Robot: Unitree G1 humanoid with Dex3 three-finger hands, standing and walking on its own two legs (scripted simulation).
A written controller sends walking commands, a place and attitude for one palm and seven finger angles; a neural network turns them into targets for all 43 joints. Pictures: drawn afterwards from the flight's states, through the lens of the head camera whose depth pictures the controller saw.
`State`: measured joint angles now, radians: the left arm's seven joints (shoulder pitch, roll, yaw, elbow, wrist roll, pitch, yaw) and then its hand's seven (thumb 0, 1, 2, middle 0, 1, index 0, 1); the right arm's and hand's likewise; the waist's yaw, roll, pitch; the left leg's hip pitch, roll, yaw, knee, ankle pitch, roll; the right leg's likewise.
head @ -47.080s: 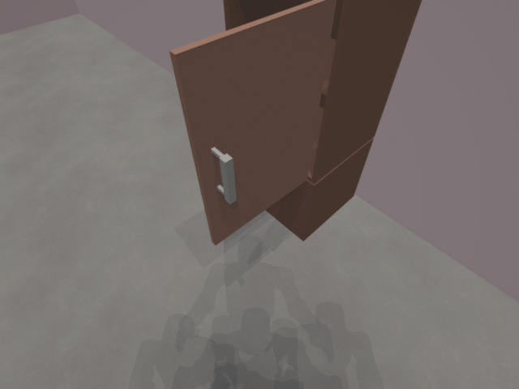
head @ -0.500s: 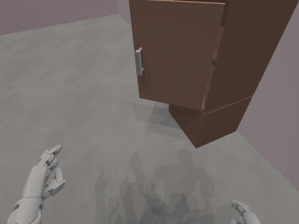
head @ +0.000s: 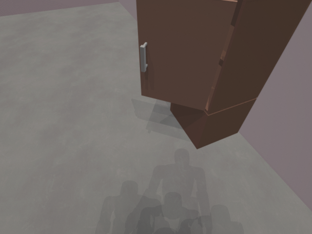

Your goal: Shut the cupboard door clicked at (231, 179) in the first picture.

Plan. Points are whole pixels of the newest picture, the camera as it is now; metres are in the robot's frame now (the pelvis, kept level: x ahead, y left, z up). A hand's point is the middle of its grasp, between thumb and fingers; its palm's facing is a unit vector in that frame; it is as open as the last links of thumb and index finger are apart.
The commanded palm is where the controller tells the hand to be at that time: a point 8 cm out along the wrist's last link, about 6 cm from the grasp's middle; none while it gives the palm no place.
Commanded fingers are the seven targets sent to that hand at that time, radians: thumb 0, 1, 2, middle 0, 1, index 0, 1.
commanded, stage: let the arm hang, fingers relaxed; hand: left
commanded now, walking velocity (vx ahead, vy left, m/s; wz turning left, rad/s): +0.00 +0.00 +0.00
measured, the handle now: (144, 57) +0.94 +0.11 -0.05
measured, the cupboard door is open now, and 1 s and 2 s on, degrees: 47 47 47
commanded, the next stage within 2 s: look to check the result in 0.48 s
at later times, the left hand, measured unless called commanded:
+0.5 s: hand out of the picture -0.03 +0.16 -0.18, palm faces +0.04 -0.99 -0.14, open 7.3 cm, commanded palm none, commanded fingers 0.00 0.90 0.90 -0.20 -0.30 -0.20 -0.30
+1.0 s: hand out of the picture +0.01 +0.20 -0.17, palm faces +0.00 -0.97 -0.22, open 7.3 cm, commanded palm none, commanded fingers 0.00 0.90 0.90 -0.20 -0.30 -0.20 -0.30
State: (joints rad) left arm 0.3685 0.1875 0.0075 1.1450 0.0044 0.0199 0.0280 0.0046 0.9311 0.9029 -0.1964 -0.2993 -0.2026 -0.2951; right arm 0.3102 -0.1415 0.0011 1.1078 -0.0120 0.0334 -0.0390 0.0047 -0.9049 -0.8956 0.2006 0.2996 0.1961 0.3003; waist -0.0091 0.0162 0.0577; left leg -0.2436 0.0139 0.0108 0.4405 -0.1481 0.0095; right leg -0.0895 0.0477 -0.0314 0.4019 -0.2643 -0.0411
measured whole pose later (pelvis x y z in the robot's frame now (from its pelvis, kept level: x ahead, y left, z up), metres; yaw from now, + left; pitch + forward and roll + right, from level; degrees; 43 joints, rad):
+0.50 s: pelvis +0.00 +0.01 +0.00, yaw +0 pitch -2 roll +0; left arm 0.35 0.11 0.00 1.14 0.01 0.00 0.03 0.01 0.91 0.90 -0.20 -0.30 -0.20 -0.30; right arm 0.33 -0.12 -0.01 1.12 -0.01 0.02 -0.04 0.00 -0.91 -0.90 0.20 0.30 0.20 0.30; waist -0.01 -0.01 0.02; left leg -0.25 -0.01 0.03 0.43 -0.14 0.02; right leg -0.12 0.03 -0.02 0.43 -0.28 -0.03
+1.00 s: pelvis +0.01 +0.01 +0.00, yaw -1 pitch -2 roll +0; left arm 0.28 0.19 0.01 1.14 0.01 -0.01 0.03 0.01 0.91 0.90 -0.20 -0.30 -0.20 -0.30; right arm 0.24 -0.20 -0.01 1.12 -0.01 0.01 -0.04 0.00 -0.91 -0.90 0.20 0.30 0.20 0.30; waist -0.01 0.00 0.05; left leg -0.22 -0.01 0.03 0.40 -0.14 0.02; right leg -0.08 0.02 -0.01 0.39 -0.27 -0.02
